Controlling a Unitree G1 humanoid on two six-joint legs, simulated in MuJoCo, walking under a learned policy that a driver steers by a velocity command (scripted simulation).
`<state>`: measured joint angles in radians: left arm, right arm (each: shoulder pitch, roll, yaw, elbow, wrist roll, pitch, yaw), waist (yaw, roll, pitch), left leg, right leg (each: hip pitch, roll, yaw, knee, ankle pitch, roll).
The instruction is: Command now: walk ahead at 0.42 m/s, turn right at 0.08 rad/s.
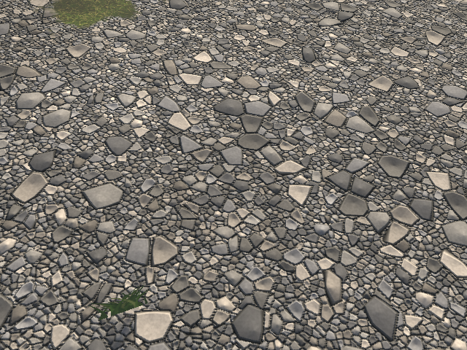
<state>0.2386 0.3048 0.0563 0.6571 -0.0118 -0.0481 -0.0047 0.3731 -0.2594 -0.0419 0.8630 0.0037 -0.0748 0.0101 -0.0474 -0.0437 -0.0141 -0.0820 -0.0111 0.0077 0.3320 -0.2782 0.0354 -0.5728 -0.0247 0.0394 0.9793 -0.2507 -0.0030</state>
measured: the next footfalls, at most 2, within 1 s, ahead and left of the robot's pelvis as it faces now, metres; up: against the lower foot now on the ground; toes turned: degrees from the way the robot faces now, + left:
right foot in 0.26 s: +0.30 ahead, -0.16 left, +0.00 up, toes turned -2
left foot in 0.74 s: +0.40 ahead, +0.09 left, +0.00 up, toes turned +16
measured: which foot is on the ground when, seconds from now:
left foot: down 0.00-0.28, up 0.30-0.72, down 0.74-1.00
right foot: up 0.00-0.24, down 0.26-0.74, up 0.76-1.00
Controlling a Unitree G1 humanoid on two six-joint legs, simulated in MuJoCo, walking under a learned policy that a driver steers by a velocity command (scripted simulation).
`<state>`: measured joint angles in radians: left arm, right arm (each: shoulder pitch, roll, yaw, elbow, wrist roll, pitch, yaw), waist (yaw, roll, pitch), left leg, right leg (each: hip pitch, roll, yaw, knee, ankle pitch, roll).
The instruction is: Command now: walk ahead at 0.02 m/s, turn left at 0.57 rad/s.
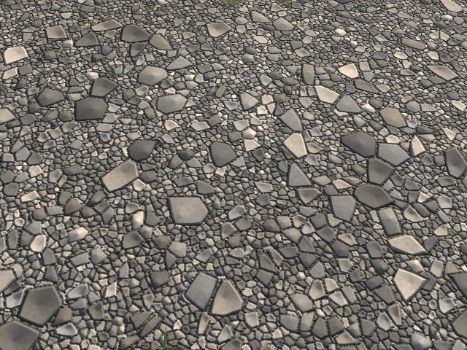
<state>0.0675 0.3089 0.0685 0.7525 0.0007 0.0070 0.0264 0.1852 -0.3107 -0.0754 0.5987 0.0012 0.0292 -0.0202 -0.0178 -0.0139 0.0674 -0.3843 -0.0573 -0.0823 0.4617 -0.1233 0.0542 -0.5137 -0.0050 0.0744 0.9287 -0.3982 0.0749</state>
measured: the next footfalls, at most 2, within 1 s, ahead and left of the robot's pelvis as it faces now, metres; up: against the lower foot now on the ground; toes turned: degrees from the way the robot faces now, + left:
right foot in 0.18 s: +0.08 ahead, -0.15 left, +0.00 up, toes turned +11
left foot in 0.60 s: +0.00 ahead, +0.11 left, +0.00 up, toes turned +24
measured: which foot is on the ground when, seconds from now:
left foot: down 0.00-0.18, up 0.20-0.58, down 0.60-1.00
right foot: up 0.00-0.16, down 0.18-0.60, up 0.62-1.00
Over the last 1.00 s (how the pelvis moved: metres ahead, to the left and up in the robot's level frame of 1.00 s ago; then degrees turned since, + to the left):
0.33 -0.03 -0.01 21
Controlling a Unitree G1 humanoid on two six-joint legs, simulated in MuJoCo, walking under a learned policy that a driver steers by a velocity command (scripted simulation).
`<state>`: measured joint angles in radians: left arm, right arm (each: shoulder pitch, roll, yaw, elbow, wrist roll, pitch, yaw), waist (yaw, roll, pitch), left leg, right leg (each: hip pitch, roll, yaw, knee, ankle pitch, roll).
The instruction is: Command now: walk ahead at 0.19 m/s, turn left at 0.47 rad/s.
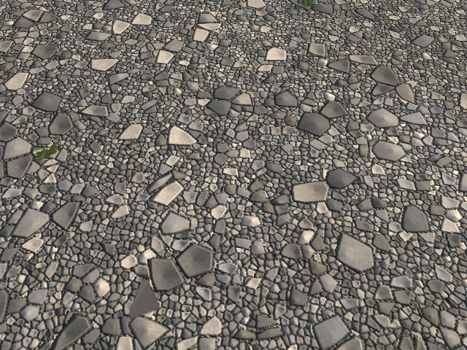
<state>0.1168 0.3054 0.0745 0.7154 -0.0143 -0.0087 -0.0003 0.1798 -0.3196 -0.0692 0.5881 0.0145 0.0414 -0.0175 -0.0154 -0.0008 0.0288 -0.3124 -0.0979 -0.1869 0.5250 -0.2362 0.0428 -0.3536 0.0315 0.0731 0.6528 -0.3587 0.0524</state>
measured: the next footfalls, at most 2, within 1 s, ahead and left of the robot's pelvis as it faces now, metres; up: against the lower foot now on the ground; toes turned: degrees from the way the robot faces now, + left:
right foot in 0.04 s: +0.05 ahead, -0.13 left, +0.00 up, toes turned +5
left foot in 0.46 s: +0.26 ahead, +0.17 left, +0.00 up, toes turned +5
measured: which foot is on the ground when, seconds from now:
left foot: down 0.00-0.04, up 0.06-0.44, down 0.46-1.00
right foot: up 0.00-0.02, down 0.04-0.48, up 0.50-0.96, down 0.98-1.00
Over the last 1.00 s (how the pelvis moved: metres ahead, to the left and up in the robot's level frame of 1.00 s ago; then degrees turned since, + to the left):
0.01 -0.01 0.00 36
